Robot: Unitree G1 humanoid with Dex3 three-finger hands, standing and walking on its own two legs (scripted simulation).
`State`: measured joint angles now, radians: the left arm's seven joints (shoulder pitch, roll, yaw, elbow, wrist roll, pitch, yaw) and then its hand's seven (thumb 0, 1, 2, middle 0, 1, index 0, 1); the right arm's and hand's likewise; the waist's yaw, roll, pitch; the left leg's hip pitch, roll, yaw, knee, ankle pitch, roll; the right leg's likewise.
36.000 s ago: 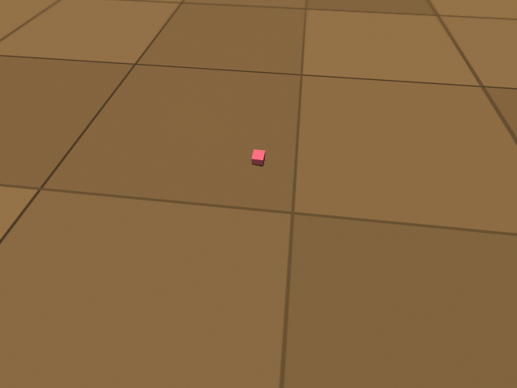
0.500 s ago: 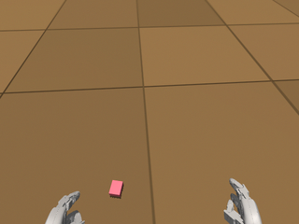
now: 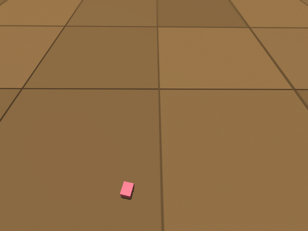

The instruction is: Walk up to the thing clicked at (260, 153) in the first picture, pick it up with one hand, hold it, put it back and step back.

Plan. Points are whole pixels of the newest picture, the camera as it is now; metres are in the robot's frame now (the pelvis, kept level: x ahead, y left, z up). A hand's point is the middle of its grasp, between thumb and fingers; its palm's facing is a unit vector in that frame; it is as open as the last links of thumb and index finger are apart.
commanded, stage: stand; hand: left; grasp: from above
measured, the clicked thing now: (127, 189) +0.47 +0.19 -0.74
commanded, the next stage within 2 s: none
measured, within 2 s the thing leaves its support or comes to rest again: neither
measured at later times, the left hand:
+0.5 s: hand out of the picture +0.03 +0.24 -0.14, palm faces +0.04 -0.94 -0.34, open 7.4 cm
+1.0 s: hand out of the picture +0.06 +0.23 -0.14, palm faces +0.03 -0.94 -0.33, open 7.4 cm
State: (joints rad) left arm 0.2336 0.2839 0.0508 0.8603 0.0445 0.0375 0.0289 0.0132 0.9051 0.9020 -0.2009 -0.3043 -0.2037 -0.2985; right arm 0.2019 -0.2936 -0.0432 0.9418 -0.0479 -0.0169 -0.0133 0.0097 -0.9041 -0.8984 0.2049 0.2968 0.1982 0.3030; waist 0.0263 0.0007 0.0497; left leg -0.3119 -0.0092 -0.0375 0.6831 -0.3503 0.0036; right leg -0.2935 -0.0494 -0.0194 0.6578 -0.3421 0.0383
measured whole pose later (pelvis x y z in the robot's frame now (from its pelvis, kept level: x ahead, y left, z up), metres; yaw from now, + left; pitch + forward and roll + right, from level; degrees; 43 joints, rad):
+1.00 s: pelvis +0.00 -0.02 +0.03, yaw +1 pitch -4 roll +0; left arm 0.11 0.30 0.03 1.16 0.02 0.00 0.01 0.01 0.90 0.90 -0.20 -0.30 -0.21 -0.30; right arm 0.12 -0.32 0.00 1.14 -0.02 0.00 -0.01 0.01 -0.90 -0.90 0.21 0.30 0.20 0.30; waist 0.01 0.01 0.07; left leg -0.12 0.01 -0.06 0.37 -0.19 -0.02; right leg -0.09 -0.03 -0.05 0.34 -0.19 0.02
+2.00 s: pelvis +0.01 -0.02 +0.03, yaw +1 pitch -3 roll +0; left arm 0.11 0.33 0.03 1.14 0.02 0.00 0.00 0.01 0.90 0.90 -0.20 -0.30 -0.21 -0.30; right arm 0.12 -0.33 0.00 1.14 -0.01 -0.01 0.00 0.01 -0.90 -0.90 0.21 0.30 0.20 0.30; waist 0.01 0.01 0.06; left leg -0.11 0.02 -0.06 0.34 -0.18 -0.03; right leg -0.09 -0.02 -0.04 0.33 -0.19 0.01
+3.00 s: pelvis -0.15 +0.03 +0.01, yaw -4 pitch -2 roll +2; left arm 0.15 0.34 0.08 0.83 0.03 0.04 0.01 0.01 0.90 0.90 -0.21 -0.30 -0.21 -0.30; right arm 0.14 -0.38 -0.04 0.88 0.01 0.05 -0.01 0.01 -0.90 -0.90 0.21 0.30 0.20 0.30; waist 0.02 0.00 0.16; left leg -0.43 -0.13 -0.13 1.14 -0.50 -0.01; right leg -0.31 0.01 0.06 0.58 -0.24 -0.03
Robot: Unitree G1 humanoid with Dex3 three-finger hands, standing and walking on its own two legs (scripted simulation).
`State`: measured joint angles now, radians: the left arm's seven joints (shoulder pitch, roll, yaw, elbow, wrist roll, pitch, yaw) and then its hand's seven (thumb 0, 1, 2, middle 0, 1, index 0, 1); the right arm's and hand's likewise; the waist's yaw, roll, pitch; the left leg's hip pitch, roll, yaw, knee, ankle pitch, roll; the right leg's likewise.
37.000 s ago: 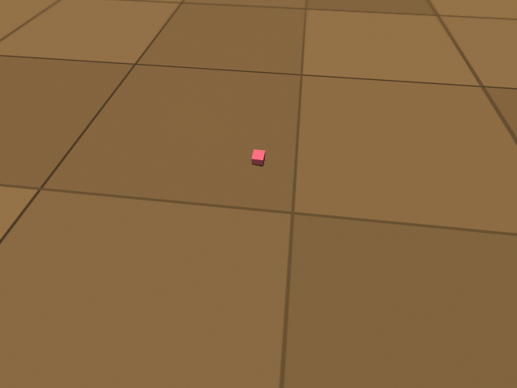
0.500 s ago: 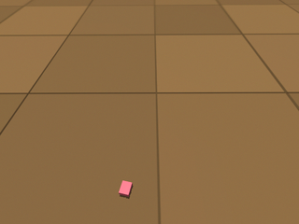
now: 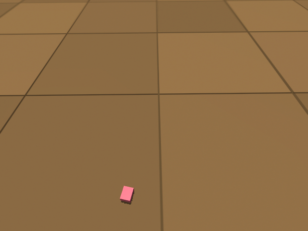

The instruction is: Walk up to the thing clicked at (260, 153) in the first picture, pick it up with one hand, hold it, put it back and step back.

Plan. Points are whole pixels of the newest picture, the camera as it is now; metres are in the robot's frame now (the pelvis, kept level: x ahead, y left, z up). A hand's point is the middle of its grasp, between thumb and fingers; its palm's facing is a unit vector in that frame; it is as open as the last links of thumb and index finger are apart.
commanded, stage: stand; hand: left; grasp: from above
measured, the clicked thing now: (127, 194) +0.47 +0.20 -0.76
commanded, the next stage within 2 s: step back in 1.10 s
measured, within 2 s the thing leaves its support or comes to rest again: neither
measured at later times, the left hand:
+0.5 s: hand out of the picture +0.07 +0.25 -0.16, palm faces +0.01 -0.94 -0.34, open 7.4 cm
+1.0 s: hand out of the picture +0.07 +0.24 -0.16, palm faces +0.01 -0.94 -0.34, open 7.4 cm
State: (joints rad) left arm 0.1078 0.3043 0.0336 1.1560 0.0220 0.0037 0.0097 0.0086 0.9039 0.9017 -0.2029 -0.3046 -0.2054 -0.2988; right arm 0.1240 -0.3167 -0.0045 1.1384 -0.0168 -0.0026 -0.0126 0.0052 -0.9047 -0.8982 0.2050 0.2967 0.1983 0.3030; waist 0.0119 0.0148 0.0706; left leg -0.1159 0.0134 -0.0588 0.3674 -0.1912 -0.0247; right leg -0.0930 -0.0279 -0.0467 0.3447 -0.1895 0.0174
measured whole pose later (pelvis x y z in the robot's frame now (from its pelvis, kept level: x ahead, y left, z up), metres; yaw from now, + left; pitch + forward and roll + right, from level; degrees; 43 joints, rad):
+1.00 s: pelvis +0.00 +0.00 +0.00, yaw +0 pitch -3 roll +0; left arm 0.11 0.33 0.03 1.14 0.02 0.00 0.00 0.01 0.90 0.90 -0.20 -0.30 -0.21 -0.30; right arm 0.12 -0.33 0.00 1.14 -0.01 -0.01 0.00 0.01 -0.90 -0.90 0.21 0.30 0.20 0.30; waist 0.01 0.01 0.06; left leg -0.11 0.02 -0.06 0.34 -0.18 -0.03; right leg -0.09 -0.02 -0.04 0.33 -0.19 0.01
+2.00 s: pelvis -0.15 +0.05 -0.01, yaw -4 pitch -2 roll +2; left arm 0.15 0.34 0.08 0.83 0.03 0.04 0.01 0.01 0.90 0.90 -0.21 -0.30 -0.21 -0.30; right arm 0.14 -0.38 -0.04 0.88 0.01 0.05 -0.01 0.01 -0.90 -0.90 0.21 0.30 0.20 0.30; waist 0.02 0.00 0.16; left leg -0.43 -0.13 -0.13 1.14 -0.50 -0.01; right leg -0.31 0.01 0.06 0.58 -0.24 -0.03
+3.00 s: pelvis -0.48 +0.05 -0.02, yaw -1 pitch -3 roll +0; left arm 0.10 0.38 0.08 0.78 0.02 0.09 0.02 0.01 0.90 0.90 -0.20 -0.30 -0.20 -0.30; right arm 0.21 -0.34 -0.03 0.88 -0.04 0.03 0.00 0.01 -0.90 -0.90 0.21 0.30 0.20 0.30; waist -0.01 -0.05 0.20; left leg -0.26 -0.03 -0.03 0.65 -0.32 0.03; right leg -0.49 0.06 0.08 0.98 -0.50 -0.01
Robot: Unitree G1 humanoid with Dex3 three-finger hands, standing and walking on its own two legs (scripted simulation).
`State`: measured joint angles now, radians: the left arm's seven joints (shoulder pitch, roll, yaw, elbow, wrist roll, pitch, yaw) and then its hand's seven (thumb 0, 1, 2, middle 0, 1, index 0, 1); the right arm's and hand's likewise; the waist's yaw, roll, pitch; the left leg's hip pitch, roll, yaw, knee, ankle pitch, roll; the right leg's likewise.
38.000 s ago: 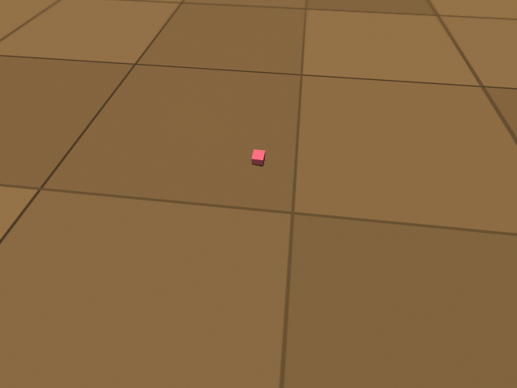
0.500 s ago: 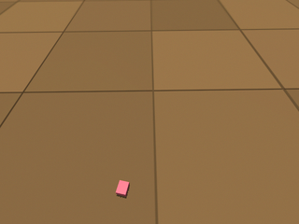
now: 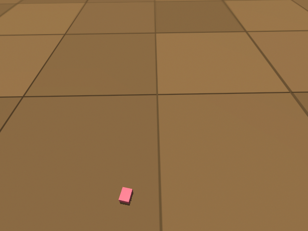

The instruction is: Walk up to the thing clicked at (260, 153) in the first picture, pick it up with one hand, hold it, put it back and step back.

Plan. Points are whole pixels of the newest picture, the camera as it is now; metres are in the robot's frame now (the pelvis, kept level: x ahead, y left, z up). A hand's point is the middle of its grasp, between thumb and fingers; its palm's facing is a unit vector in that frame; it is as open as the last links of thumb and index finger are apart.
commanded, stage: stand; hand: left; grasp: from above
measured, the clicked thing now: (125, 195) +0.46 +0.21 -0.76
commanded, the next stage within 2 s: step back in 0.10 s
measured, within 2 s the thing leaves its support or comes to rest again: neither
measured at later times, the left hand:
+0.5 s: hand out of the picture +0.09 +0.31 -0.18, palm faces +0.00 -0.93 -0.37, open 7.4 cm
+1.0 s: hand out of the picture -0.03 +0.30 -0.15, palm faces -0.05 -0.91 -0.40, open 7.4 cm
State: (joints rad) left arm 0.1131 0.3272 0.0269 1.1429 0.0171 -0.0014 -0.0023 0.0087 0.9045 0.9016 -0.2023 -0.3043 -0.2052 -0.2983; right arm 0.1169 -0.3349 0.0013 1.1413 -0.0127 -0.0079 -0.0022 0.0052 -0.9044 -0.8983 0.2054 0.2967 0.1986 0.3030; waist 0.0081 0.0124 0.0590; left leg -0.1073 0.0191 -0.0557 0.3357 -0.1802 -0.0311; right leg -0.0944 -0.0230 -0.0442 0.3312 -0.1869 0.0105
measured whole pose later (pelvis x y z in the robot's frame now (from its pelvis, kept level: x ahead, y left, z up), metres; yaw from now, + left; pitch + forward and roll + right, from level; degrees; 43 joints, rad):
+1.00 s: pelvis -0.16 +0.05 -0.01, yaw -4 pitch -2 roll +2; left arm 0.15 0.34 0.08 0.83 0.03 0.04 0.01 0.01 0.90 0.90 -0.21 -0.30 -0.21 -0.30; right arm 0.14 -0.38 -0.04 0.88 0.01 0.05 -0.01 0.01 -0.90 -0.90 0.21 0.30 0.20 0.30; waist 0.02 0.00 0.16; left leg -0.43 -0.13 -0.13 1.14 -0.50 -0.01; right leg -0.31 0.01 0.06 0.58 -0.24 -0.03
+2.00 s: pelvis -0.48 +0.05 -0.02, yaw -1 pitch -3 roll +0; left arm 0.10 0.38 0.08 0.78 0.02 0.09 0.02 0.01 0.90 0.90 -0.20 -0.30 -0.20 -0.30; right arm 0.21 -0.34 -0.03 0.88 -0.04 0.03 0.00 0.01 -0.90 -0.90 0.21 0.30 0.20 0.30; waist -0.01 -0.05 0.20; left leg -0.26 -0.03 -0.03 0.65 -0.32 0.03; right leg -0.49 0.06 0.08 0.98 -0.50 -0.01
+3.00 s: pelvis -0.64 +0.01 -0.02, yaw +0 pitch -3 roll +0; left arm 0.24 0.35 0.07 0.97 0.04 -0.05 -0.01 0.01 0.90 0.90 -0.20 -0.30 -0.21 -0.30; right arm 0.23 -0.39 -0.05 0.97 -0.02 0.02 0.01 0.01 -0.90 -0.90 0.21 0.30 0.20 0.30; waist 0.03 0.03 0.06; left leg -0.34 -0.03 -0.08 0.91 -0.51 0.02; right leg -0.25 0.00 -0.05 0.58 -0.29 -0.04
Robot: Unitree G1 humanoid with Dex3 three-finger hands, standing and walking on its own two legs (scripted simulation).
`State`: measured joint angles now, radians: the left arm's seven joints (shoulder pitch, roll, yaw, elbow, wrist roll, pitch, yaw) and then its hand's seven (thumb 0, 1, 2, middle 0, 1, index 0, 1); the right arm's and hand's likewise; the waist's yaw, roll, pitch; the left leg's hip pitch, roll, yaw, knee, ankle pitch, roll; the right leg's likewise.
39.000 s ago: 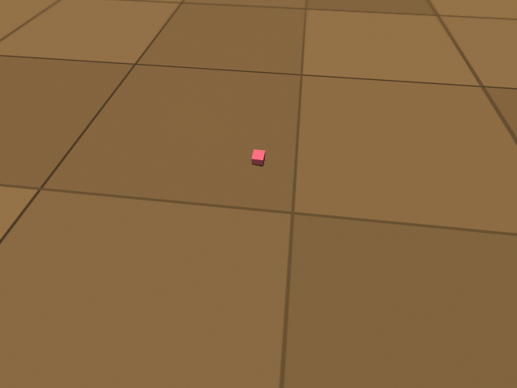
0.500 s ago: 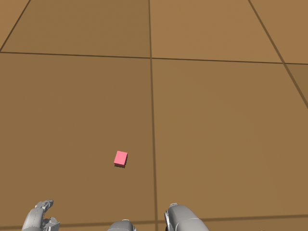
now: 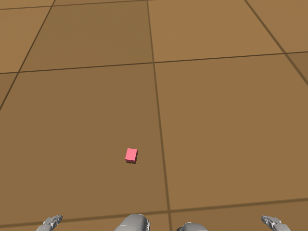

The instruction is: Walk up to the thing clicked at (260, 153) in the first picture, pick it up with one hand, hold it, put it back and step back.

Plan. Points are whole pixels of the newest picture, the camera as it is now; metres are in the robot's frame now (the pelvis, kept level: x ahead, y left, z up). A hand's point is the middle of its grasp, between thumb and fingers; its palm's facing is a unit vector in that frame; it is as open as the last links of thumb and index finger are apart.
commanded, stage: step back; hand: left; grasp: from above
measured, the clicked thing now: (131, 155) +0.61 +0.20 -0.75
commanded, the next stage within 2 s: none
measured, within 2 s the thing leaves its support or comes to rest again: neither
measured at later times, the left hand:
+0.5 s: hand out of the picture -0.07 +0.27 -0.16, palm faces -0.03 -0.92 -0.39, open 7.4 cm
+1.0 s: hand out of the picture -0.20 +0.24 -0.16, palm faces +0.04 -0.93 -0.36, open 7.4 cm
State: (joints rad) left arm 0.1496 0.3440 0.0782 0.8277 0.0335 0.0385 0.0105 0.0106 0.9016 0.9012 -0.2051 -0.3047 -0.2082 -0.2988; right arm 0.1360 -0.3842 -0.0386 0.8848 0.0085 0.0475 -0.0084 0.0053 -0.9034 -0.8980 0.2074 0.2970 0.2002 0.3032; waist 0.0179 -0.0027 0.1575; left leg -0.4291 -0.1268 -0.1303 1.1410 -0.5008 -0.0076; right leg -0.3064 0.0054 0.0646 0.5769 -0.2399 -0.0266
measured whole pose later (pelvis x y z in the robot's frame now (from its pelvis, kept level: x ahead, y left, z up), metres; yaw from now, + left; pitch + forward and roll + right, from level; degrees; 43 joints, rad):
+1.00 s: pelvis -0.32 -0.02 -0.01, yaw +3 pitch -3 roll +0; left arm 0.10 0.38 0.08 0.78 0.02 0.09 0.02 0.01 0.90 0.90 -0.20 -0.30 -0.20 -0.30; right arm 0.21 -0.34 -0.03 0.88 -0.04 0.03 0.00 0.01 -0.90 -0.90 0.21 0.30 0.20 0.30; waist -0.01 -0.05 0.20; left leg -0.26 -0.03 -0.03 0.65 -0.32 0.03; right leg -0.49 0.06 0.08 0.98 -0.50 -0.01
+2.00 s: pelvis -0.48 -0.08 +0.00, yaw +4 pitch -3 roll +0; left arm 0.24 0.35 0.07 0.97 0.04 -0.05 -0.01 0.01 0.90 0.90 -0.20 -0.30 -0.21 -0.30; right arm 0.23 -0.39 -0.05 0.97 -0.02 0.02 0.01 0.01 -0.90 -0.90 0.21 0.30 0.20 0.30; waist 0.03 0.03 0.06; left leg -0.34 -0.03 -0.08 0.91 -0.51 0.02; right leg -0.25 0.00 -0.05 0.58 -0.29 -0.04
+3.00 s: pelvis -0.44 -0.05 +0.01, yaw +4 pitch -2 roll +0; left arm 0.09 0.35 0.00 1.15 0.01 -0.01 -0.01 0.01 0.90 0.90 -0.20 -0.30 -0.21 -0.30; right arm 0.08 -0.35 0.00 1.15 -0.01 -0.01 0.02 0.01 -0.90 -0.90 0.21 0.30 0.20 0.30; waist 0.00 0.00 0.07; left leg -0.15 0.03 0.00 0.34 -0.15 -0.02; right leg -0.08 -0.02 -0.01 0.33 -0.20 0.02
